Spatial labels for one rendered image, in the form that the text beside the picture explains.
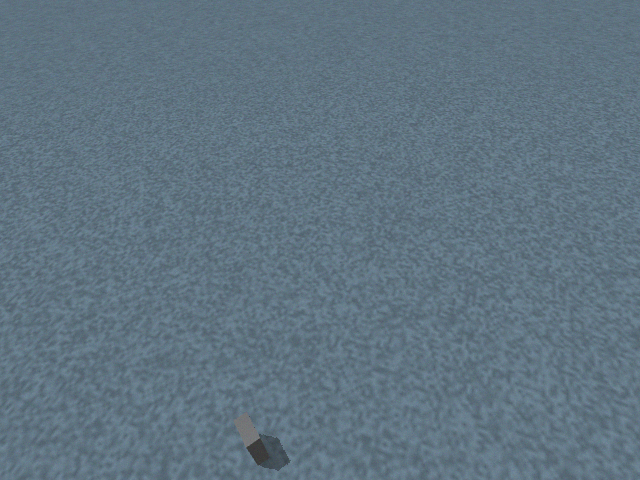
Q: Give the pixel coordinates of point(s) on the carton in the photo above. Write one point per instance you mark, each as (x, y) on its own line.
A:
(251, 438)

